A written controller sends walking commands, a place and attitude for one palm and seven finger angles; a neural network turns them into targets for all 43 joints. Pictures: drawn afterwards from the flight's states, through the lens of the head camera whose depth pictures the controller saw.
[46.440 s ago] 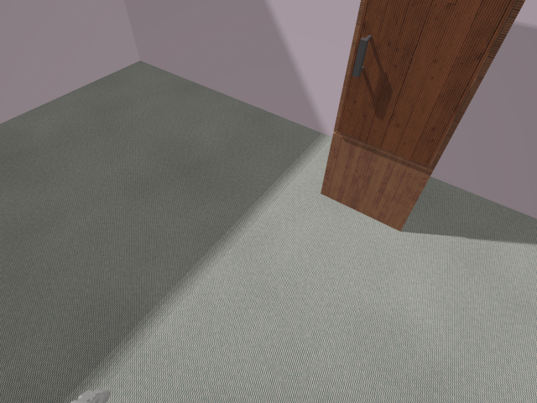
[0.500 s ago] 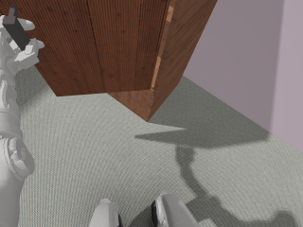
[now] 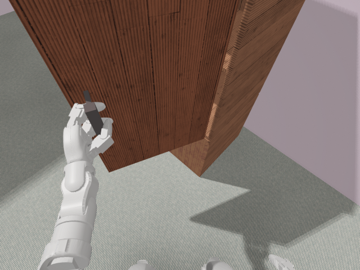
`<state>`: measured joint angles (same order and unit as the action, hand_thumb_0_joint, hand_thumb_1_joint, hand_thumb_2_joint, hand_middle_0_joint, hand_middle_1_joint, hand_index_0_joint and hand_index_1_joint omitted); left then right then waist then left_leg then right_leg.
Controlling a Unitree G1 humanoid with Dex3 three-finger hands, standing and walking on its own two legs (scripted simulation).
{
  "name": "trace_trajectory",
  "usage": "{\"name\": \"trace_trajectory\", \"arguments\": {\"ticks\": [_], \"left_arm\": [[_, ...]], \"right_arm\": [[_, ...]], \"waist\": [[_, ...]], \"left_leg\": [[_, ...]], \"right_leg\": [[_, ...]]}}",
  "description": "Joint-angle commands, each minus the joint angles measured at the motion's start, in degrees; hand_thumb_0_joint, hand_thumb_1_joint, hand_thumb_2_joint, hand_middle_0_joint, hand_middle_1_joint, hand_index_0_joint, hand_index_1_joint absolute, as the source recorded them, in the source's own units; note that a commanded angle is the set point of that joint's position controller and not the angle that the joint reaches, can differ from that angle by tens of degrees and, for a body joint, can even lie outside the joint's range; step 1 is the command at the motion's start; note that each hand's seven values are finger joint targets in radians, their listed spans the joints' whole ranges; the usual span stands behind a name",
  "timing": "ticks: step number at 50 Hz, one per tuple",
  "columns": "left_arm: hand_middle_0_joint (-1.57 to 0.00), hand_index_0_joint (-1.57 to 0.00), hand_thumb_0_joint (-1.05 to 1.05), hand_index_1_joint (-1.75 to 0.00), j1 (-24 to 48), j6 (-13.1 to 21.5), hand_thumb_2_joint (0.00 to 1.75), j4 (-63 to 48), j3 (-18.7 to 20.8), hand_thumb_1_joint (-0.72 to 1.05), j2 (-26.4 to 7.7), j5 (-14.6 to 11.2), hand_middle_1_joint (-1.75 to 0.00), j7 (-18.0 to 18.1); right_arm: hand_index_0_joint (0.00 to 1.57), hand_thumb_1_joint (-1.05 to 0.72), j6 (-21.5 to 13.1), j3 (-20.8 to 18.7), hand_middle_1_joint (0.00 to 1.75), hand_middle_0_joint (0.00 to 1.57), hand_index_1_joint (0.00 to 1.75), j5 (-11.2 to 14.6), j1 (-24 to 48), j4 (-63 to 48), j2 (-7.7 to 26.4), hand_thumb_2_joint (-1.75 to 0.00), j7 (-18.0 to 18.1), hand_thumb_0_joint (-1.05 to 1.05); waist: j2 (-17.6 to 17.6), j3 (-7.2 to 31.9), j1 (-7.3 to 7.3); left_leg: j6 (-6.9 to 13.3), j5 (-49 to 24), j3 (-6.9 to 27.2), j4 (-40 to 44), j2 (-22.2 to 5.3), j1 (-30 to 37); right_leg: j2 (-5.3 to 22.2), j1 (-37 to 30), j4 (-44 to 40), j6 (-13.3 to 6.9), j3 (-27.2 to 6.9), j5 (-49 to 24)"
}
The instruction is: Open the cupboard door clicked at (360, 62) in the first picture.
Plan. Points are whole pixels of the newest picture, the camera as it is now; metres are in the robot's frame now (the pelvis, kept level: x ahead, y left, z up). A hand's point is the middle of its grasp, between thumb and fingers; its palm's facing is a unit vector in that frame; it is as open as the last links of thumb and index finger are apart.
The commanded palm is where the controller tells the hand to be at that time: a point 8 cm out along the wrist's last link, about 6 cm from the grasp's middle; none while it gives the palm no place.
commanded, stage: pull the door open along its arc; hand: left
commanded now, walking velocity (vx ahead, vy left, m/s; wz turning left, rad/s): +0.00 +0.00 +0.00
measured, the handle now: (96, 117) +0.44 +0.20 +0.05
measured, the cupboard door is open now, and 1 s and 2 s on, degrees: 66 93 95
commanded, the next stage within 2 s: open thumb and fingers to let go in 0.32 s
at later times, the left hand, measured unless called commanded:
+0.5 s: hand (163, 184) +0.28 +0.04 +0.05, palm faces +0.39 -0.92 -0.02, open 6.0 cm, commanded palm +0.24 +0.10 +0.05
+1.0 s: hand (155, 185) +0.28 +0.05 +0.05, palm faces +0.40 -0.92 +0.01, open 13.3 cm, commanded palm +0.23 +0.10 +0.05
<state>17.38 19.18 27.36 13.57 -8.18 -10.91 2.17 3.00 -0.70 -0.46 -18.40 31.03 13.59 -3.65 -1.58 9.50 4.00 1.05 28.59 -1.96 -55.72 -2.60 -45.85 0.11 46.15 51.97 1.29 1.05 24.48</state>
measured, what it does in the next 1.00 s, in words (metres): shifts its weight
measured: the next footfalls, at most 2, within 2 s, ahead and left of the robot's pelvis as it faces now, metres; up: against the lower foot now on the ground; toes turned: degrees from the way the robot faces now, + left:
none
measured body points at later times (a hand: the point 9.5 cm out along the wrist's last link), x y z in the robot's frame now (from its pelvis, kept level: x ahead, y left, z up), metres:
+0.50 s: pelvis -0.01 -0.05 +0.00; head +0.03 -0.06 +0.45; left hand +0.26 +0.09 +0.06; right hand +0.19 -0.24 -0.10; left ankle -0.02 +0.10 -0.68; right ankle +0.00 -0.14 -0.68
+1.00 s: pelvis -0.02 -0.05 +0.00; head +0.02 -0.07 +0.45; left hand +0.25 +0.10 +0.05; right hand +0.15 -0.27 -0.11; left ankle -0.02 +0.10 -0.68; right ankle +0.00 -0.14 -0.68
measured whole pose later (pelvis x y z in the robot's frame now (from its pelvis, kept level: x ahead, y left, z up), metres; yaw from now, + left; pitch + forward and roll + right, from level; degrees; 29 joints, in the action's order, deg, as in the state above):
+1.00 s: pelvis -0.02 -0.05 +0.00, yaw +4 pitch +12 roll +1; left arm -1.4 20.2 14.7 -7.1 4.7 2.4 27.5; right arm -0.8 -1.3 -4.5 -11.7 35.0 11.6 0.4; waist -1.7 7.4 0.6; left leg -2.8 25.8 1.5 -54.2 -1.5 -40.1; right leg 1.2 41.4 55.9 -2.7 4.4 26.2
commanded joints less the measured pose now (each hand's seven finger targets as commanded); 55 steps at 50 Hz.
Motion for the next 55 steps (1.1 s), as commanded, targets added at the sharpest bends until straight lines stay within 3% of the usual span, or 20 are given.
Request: {"name": "trace_trajectory", "arguments": {"ticks": [1,5,8,11,14,15,17,18,20,21,23,24,30,34,38,41,43,47,50,55], "left_arm": [[-0.4,-0.4,0.0,-1.35,0.61,2.78,0.9,-17.56,-2.39,0.9,-0.18,3.95,-1.35,13.45],[-0.4,-0.4,0.0,-1.35,-4.94,1.68,0.9,-22.34,-9.41,0.9,6.12,11.25,-1.35,22.95],[-0.4,-0.4,0.0,-1.35,-10.22,1.02,0.9,-26.69,-12.92,0.9,7.58,14.48,-1.35,26.29],[-0.4,-0.4,0.0,-1.35,-14.17,0.05,0.9,-29.73,-18.77,0.9,12.29,15.77,-1.35,27.43],[-0.4,-0.4,0.0,-1.35,-19.42,-0.32,0.9,-33.88,-20.51,0.9,12.81,16.51,-1.35,28.55],[-0.4,-0.4,0.0,-1.35,-22.22,-0.65,0.9,-34.52,-22.33,0.9,14.7,16.73,-1.35,28.83],[-0.4,-0.4,0.0,-1.35,-18.32,-1.04,0.9,-34.24,-25.09,0.9,16.71,17.54,-1.35,29.83],[-0.4,-0.4,0.0,-1.35,-16.57,-1.26,0.9,-32.76,-24.76,0.9,16.16,18.18,-1.35,30.41],[-0.4,-0.4,0.0,-1.35,-12.65,-1.24,0.9,-30.37,-25.13,0.9,17.22,18.3,-1.35,31.53],[-0.4,-0.4,0.0,-1.35,-7.28,-1.18,0.9,-29.15,-26.46,0.9,18.61,18.27,-1.35,32.1],[-0.39,-0.39,0.0,-1.34,-7.81,-0.54,0.84,-27.53,-23.06,0.76,15.84,17.77,-1.34,32.43],[-0.38,-0.38,0.0,-1.33,-9.61,-0.42,0.81,-26.93,-21.17,0.69,14.37,17.17,-1.33,32.42],[-0.35,-0.35,0.0,-1.28,-10.42,1.24,0.63,-28.76,-22.76,0.27,14.36,17.2,-1.28,29.51],[-0.33,-0.33,0.0,-1.25,-9.85,2.27,0.51,-27.81,-21.77,-0.01,13.16,15.54,-1.25,27.08],[-0.32,-0.32,0.0,-1.22,-8.45,3.36,0.39,-26.11,-20.43,-0.29,11.93,14.01,-1.22,25.42],[-0.3,-0.3,0.0,-1.2,-6.9,4.43,0.3,-25.82,-20.27,-0.5,12.15,13.85,-1.2,25.32],[-0.3,-0.3,0.0,-1.2,-6.43,5.03,0.3,-25.89,-19.39,-0.5,11.35,13.93,-1.2,25.57],[-0.27,-0.27,0.0,-1.0,-7.47,5.4,0.3,-25.64,-20.09,-0.5,12.64,13.84,-1.0,26.16],[-0.24,-0.24,0.0,-0.85,-6.96,5.11,0.3,-24.75,-20.28,-0.5,12.85,14.12,-0.85,26.82],[-0.2,-0.2,0.0,-0.6,-6.23,4.48,0.3,-24.97,-21.43,-0.5,14.08,15.52,-0.6,28.55]], "right_arm": [[0.2,-0.9,-2.76,-2.67,0.3,0.2,0.3,-0.91,-0.91,-6.06,6.22,-0.9,-0.41,0.0],[0.2,-0.9,-2.57,-2.45,0.3,0.2,0.3,-2.1,2.9,-7.38,4.98,-0.9,-0.39,0.0],[0.2,-0.9,-2.29,-2.38,0.3,0.2,0.3,-2.61,4.9,-8.34,4.36,-0.9,0.35,0.0],[0.2,-0.9,-2.31,-1.68,0.3,0.2,0.3,-2.76,7.6,-9.02,3.21,-0.9,1.12,0.0],[0.2,-0.9,-2.55,-1.27,0.3,0.2,0.3,-2.97,9.62,-9.67,2.32,-0.9,1.91,0.0],[0.2,-0.9,-2.75,-1.0,0.3,0.2,0.3,-3.08,10.09,-9.83,1.73,-0.9,1.98,0.0],[0.2,-0.9,-3.41,-0.58,0.3,0.2,0.3,-3.53,10.7,-9.31,1.44,-0.9,2.3,0.0],[0.2,-0.9,-3.64,-0.52,0.3,0.2,0.3,-3.68,10.87,-8.88,1.54,-0.9,2.71,0.0],[0.2,-0.9,-4.13,-0.19,0.3,0.2,0.3,-4.04,12.44,-7.73,1.28,-0.9,3.04,0.0],[0.2,-0.9,-4.46,0.05,0.3,0.2,0.3,-4.13,13.02,-6.8,1.28,-0.9,3.2,0.0],[0.2,-0.9,-4.84,-0.32,0.3,0.2,0.3,-4.05,12.82,-5.81,1.09,-0.9,3.69,0.0],[0.2,-0.9,-4.82,-0.51,0.3,0.2,0.3,-4.11,12.83,-5.91,1.07,-0.9,3.92,0.0],[0.2,-0.9,-5.12,-1.21,0.3,0.2,0.3,-4.17,10.66,-5.26,0.9,-0.9,4.24,0.0],[0.2,-0.9,-5.55,-1.39,0.3,0.2,0.3,-3.96,10.53,-4.92,1.53,-0.9,4.66,0.0],[0.2,-0.9,-5.97,-1.24,0.3,0.2,0.3,-3.59,11.26,-4.65,1.98,-0.9,5.07,0.0],[0.2,-0.9,-6.37,-1.36,0.3,0.2,0.3,-3.7,11.41,-4.62,1.92,-0.9,5.04,0.0],[0.2,-0.9,-6.58,-1.54,0.3,0.2,0.3,-3.74,10.9,-4.57,2.05,-0.9,4.9,0.0],[0.2,-0.9,-6.87,-1.71,0.3,0.2,0.3,-3.7,10.6,-4.76,2.04,-0.9,4.47,0.0],[0.2,-0.9,-6.83,-1.74,0.3,0.2,0.3,-3.7,10.7,-5.05,2.23,-0.9,4.39,0.0],[0.2,-0.9,-6.68,-1.72,0.3,0.2,0.3,-3.84,10.63,-5.43,2.22,-0.9,3.99,0.0]], "waist": [[-0.7,16.82,-3.53],[2.52,15.55,-3.92],[4.04,15.26,-4.27],[3.97,12.32,-3.98],[3.64,11.68,-4.8],[3.78,10.65,-4.91],[4.4,8.68,-3.54],[6.39,6.81,-2.99],[5.28,6.22,-2.92],[5.09,5.63,-1.71],[6.78,7.84,-2.82],[6.87,10.55,-3.91],[7.14,14.91,-3.44],[9.68,12.13,-2.7],[10.77,9.09,-2.73],[8.31,9.52,-3.04],[8.22,11.11,-3.4],[7.05,12.57,-3.53],[7.73,11.45,-3.44],[5.41,11.51,-3.65]], "left_leg": [[-2.34,-33.92,1.68,6.6,0.71,13.07],[-1.79,-27.5,1.77,7.45,1.39,12.22],[-1.54,-24.4,1.59,7.91,1.69,12.15],[-1.36,-20.49,1.14,8.59,2.16,12.21],[-1.24,-18.89,1.06,9.0,2.41,12.8],[-1.28,-19.11,1.07,9.05,2.49,12.88],[-1.15,-17.86,1.5,8.2,2.65,12.05],[-1.09,-16.01,2.02,7.86,2.63,10.64],[-1.05,-12.85,2.12,6.99,3.08,9.8],[-0.93,-11.85,2.35,6.23,3.18,9.54],[-1.01,-11.79,2.26,5.77,3.54,9.08],[-1.09,-12.06,1.88,5.6,3.85,8.69],[-1.13,-15.5,1.72,4.81,3.83,8.33],[-1.12,-13.63,2.22,5.03,3.7,6.99],[-0.96,-10.28,2.46,5.17,3.84,5.78],[-0.84,-10.12,2.23,5.03,3.91,6.34],[-0.86,-10.8,2.31,4.98,3.92,6.44],[-0.85,-11.67,1.81,5.18,3.92,7.34],[-0.72,-11.2,1.73,5.55,3.85,7.47],[-0.68,-12.75,1.76,6.15,3.57,9.17]], "right_leg": [[-1.71,-14.35,-1.42,-2.45,4.23,-24.97],[-1.2,-16.34,-1.67,-2.82,4.04,-22.66],[-0.95,-18.46,-2.7,-3.14,3.35,-22.34],[-0.42,-18.85,-4.18,-3.05,3.11,-20.66],[-0.24,-20.27,-5.23,-3.21,2.46,-19.63],[-0.19,-20.49,-5.36,-3.23,2.63,-20.03],[0.03,-18.54,-5.58,-3.02,2.44,-19.25],[0.16,-17.51,-6.21,-2.87,2.09,-17.05],[0.5,-15.34,-6.75,-2.71,1.27,-12.71],[0.7,-13.54,-7.0,-2.6,0.98,-10.96],[1.1,-15.37,-7.9,-2.29,-0.54,-11.02],[1.53,-17.48,-7.99,-2.12,-1.54,-12.16],[3.25,-22.71,-7.35,-0.91,-4.0,-24.13],[3.86,-22.36,-8.64,-0.28,-5.02,-22.78],[4.27,-20.51,-11.22,-0.28,-6.76,-14.38],[4.04,-19.12,-10.6,-0.75,-6.22,-12.01],[3.9,-19.67,-10.02,-0.98,-5.91,-12.51],[3.15,-19.19,-8.45,-1.36,-4.04,-13.59],[2.55,-17.87,-8.35,-1.66,-3.01,-11.34],[1.38,-16.08,-6.41,-2.54,-0.37,-11.95]]}}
